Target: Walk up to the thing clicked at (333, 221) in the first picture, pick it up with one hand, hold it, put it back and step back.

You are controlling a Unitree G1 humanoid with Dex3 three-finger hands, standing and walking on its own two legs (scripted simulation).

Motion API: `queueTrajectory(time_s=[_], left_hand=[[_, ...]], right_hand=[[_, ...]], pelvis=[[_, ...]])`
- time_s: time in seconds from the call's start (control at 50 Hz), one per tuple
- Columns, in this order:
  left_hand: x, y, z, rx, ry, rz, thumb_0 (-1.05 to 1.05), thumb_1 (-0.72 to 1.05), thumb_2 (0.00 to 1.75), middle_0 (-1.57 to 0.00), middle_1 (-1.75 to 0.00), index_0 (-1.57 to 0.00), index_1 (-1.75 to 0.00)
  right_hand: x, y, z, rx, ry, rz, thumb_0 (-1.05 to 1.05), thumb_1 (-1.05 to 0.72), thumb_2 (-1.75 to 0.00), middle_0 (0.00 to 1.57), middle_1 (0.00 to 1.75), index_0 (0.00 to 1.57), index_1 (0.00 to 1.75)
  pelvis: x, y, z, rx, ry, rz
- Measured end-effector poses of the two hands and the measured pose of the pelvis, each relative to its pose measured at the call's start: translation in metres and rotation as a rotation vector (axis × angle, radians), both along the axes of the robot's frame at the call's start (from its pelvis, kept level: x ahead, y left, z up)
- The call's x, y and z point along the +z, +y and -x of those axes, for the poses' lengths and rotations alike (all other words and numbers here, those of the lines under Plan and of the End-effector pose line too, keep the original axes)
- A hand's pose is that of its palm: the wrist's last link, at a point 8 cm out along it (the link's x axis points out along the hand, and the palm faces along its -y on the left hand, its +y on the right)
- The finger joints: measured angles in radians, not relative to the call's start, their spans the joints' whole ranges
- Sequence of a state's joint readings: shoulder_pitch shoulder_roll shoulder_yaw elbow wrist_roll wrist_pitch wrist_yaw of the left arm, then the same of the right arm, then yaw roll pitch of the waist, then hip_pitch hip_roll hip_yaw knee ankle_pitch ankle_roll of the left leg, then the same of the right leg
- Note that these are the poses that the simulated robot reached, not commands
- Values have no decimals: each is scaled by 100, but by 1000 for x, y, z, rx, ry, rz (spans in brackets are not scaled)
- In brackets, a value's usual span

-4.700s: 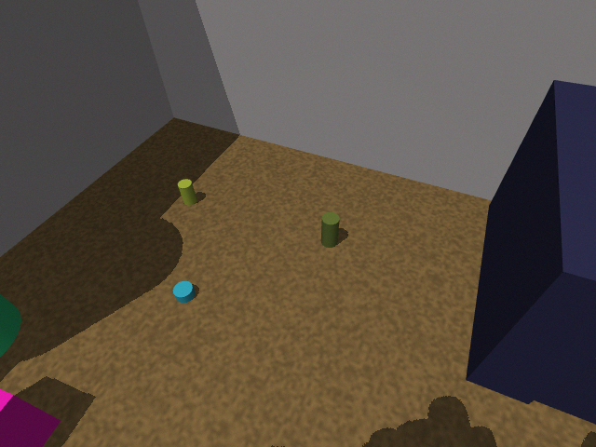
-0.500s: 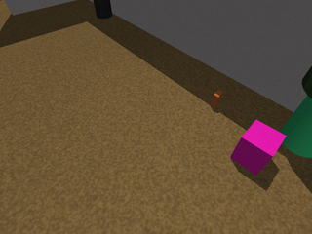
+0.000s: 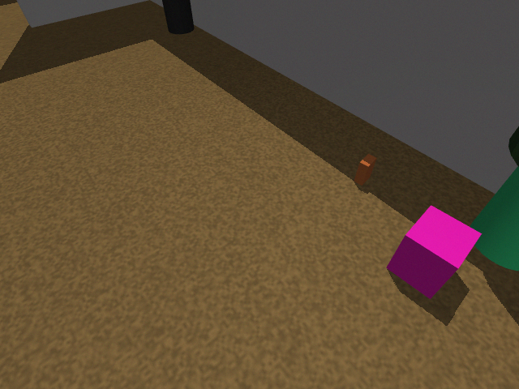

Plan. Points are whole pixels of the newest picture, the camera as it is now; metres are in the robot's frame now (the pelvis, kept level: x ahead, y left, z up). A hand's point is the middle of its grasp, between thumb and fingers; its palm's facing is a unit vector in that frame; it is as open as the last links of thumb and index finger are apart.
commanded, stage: stand
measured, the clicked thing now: out of the picture -0.51 -0.91 -0.70
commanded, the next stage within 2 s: none
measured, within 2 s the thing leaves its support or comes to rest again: neither
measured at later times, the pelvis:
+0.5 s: pelvis -0.01 -0.01 +0.00, yaw -2 degrees
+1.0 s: pelvis +0.00 -0.01 +0.00, yaw -3 degrees
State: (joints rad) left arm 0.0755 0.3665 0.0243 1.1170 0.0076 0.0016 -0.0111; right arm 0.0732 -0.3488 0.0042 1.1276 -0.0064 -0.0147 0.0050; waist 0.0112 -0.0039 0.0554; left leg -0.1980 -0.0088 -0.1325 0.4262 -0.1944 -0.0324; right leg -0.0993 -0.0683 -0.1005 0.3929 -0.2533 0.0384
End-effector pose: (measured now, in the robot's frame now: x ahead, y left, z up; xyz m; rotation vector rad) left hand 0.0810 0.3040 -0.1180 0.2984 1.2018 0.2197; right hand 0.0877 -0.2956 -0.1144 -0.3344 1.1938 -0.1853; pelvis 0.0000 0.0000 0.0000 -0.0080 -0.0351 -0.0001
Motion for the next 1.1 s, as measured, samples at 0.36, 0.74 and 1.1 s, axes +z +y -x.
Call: queueTrajectory(time_s=[0.36,0.74,1.1], left_hand=[[0,-9,19,-28,51,0,1,90,90,-20,-30,-20,-30],[-1,-14,20,-49,75,0,1,90,90,-20,-30,-20,-30],[5,-20,-3,-62,28,-5,1,90,90,-20,-30,-20,-30]], right_hand=[[0,-3,16,-35,7,-17,1,-90,-90,21,30,21,30],[-3,-14,53,-78,85,-10,1,-90,-90,21,30,20,30],[-3,-15,28,-59,28,-17,1,-90,-90,21,30,21,30]], pelvis=[[4,-4,10,-33,-10,-3],[4,-9,9,-44,1,-6],[4,-13,2,-52,-2,-7]])
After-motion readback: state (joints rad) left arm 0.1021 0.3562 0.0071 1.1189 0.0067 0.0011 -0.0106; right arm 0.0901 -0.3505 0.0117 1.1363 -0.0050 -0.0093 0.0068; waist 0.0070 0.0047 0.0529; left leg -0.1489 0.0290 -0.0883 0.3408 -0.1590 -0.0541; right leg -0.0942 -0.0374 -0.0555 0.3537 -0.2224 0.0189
